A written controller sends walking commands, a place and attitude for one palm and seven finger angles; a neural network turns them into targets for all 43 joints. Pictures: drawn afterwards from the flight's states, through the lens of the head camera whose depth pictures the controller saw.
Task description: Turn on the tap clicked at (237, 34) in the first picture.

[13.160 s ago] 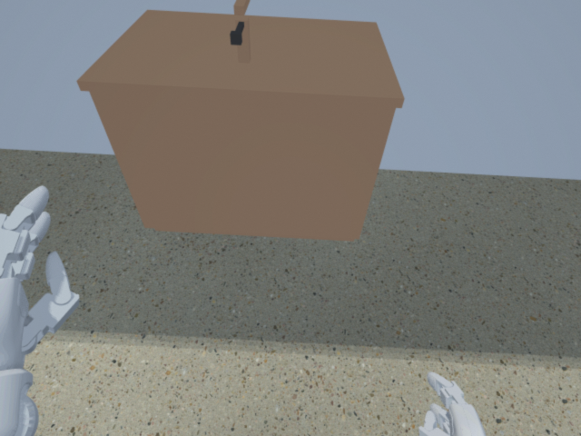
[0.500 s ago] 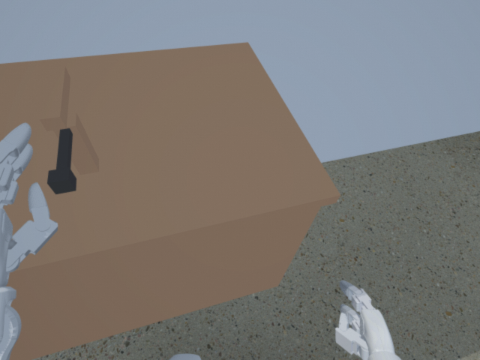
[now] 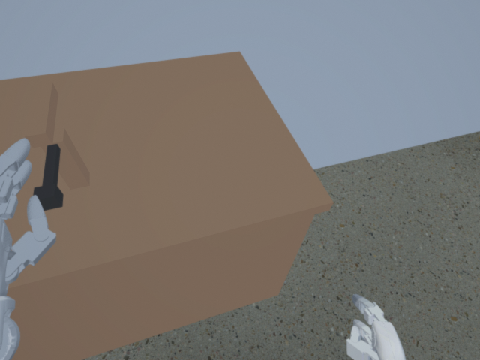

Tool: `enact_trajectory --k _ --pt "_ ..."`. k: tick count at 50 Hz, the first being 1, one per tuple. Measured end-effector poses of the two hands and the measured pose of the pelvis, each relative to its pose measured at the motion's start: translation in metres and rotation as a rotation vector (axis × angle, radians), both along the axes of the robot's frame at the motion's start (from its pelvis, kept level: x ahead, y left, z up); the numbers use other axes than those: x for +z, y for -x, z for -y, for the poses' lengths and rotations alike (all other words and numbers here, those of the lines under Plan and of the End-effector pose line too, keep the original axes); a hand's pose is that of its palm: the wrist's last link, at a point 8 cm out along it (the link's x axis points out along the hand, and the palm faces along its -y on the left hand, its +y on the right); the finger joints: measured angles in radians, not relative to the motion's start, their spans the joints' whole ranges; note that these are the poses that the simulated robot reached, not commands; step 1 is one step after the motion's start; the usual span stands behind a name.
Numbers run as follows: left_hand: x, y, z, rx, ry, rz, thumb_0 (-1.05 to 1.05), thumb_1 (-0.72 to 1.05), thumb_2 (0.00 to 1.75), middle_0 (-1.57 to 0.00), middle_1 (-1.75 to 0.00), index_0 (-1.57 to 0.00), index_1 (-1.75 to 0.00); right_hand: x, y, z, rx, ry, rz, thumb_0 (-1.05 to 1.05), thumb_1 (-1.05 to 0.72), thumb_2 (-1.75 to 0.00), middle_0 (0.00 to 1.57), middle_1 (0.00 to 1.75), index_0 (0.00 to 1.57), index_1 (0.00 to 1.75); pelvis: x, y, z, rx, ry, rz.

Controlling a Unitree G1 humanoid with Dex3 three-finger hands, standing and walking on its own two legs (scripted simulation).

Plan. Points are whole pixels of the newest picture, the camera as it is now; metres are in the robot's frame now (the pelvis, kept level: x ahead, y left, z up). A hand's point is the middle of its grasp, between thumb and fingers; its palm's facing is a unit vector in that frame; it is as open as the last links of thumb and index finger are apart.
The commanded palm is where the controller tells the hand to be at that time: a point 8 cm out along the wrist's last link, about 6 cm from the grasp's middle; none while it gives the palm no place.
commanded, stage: look again from close up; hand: left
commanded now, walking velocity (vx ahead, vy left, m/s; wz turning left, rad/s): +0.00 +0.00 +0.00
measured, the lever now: (48, 197) +0.31 +0.32 +0.11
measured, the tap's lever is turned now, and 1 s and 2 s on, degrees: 0 0 0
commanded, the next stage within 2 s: turn the palm inward beside the body in 0.34 s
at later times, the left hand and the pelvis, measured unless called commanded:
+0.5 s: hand (27, 219) +0.23 +0.27 +0.18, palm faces +0.42 -0.77 -0.47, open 7.4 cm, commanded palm +0.15 +0.28 +0.18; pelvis -0.01 +0.00 +0.00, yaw +2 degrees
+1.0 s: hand (49, 261) +0.19 +0.23 +0.16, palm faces +0.51 -0.79 -0.32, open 7.4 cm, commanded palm +0.13 +0.26 +0.17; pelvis -0.02 -0.05 -0.02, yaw +4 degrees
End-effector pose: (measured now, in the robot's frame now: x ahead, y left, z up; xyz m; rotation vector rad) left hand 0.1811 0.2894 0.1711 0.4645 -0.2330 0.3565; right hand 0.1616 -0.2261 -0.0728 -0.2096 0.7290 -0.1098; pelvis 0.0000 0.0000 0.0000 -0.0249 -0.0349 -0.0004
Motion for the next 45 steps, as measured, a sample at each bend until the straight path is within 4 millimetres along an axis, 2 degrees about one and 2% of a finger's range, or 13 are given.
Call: enact_trajectory --k 22,25,27,29,31,34,37,41,45 --pt "0.004 0.008 -0.001 0.011 0.002 0.016 0.02 0.89 0.9 -0.21 -0.3 -0.21 -0.31 0.0 -0.001 -0.008 0.015 -0.015 0.013 0.02 -0.9 -0.9 0.2 0.3 0.2 0.3 0.0 0.004 -0.001 0.009 0.001 0.004" --pt "0.027 -0.004 -0.016 0.006 -0.132 0.075 0.02 0.89 0.9 -0.21 -0.3 -0.22 -0.31 -0.002 0.0 -0.013 0.104 0.032 0.001 0.02 -0.9 -0.9 0.2 0.3 0.2 0.3 -0.001 0.008 0.003 0.033 -0.007 0.006" --pt "0.037 -0.011 -0.029 0.048 -0.079 0.096 0.02 0.89 0.9 -0.21 -0.3 -0.22 -0.31 -0.003 0.0 -0.014 0.15 0.019 -0.004 0.02 -0.9 -0.9 0.2 0.3 0.2 0.3 -0.001 0.009 0.007 0.035 -0.009 0.003" --pt "0.035 -0.012 -0.033 0.073 0.016 0.078 0.01 0.89 0.9 -0.21 -0.3 -0.22 -0.31 -0.001 -0.001 -0.011 0.149 -0.008 0.017 0.02 -0.9 -0.9 0.2 0.3 0.2 0.3 -0.001 0.01 0.008 0.025 -0.009 0.005" --pt "0.021 -0.008 -0.025 0.072 0.062 0.012 0.01 0.9 0.9 -0.2 -0.3 -0.21 -0.3 0.002 -0.003 -0.007 0.138 -0.025 0.054 0.02 -0.9 -0.9 0.2 0.3 0.21 0.3 -0.002 0.012 0.01 0.021 -0.011 0.007" --pt "-0.007 0.005 -0.001 0.035 0.063 -0.097 0.01 0.9 0.9 -0.2 -0.3 -0.21 -0.3 0.008 -0.007 0.0 0.128 -0.018 0.108 0.02 -0.9 -0.9 0.2 0.3 0.21 0.3 -0.004 0.017 0.014 0.021 -0.017 0.006" --pt "-0.02 0.024 0.017 0.015 0.061 -0.096 0.02 0.9 0.9 -0.2 -0.3 -0.21 -0.3 0.01 -0.011 0.007 0.134 0.007 0.141 0.02 -0.9 -0.9 0.2 0.3 0.2 0.3 -0.008 0.022 0.02 0.03 -0.019 0.001" --pt "-0.011 0.044 0.017 0.095 0.043 0.034 0.02 0.89 0.89 -0.21 -0.3 -0.22 -0.31 0.003 -0.013 0.013 0.162 0.028 0.133 0.02 -0.9 -0.9 0.2 0.3 0.2 0.3 -0.014 0.026 0.031 0.056 -0.013 0.002" --pt "0.001 0.049 0.011 0.177 0.051 0.103 0.02 0.89 0.9 -0.21 -0.3 -0.22 -0.31 -0.008 -0.015 0.015 0.191 0.024 0.111 0.02 -0.9 -0.9 0.2 0.3 0.2 0.3 -0.018 0.028 0.039 0.077 -0.011 0.009"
